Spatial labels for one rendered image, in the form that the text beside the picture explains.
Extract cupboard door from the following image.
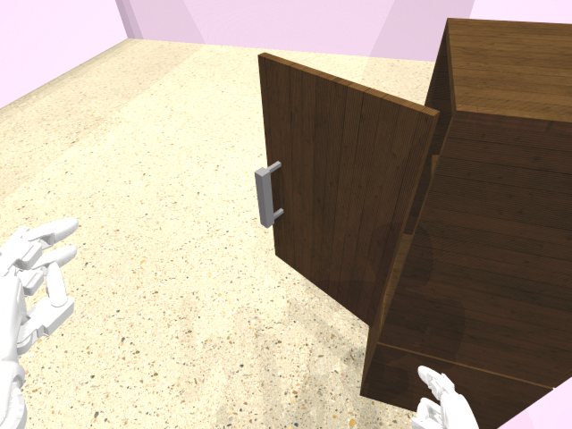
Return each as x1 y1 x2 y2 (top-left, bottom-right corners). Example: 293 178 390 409
257 52 440 328

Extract left robot hand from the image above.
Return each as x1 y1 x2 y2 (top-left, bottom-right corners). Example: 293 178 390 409
0 217 79 363

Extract handle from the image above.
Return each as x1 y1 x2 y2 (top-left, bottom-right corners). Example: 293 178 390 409
254 161 283 229

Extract right robot hand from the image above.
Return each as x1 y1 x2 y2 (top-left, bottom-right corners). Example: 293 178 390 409
412 366 479 429

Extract left robot forearm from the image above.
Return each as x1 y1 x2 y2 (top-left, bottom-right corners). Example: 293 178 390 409
0 360 28 429

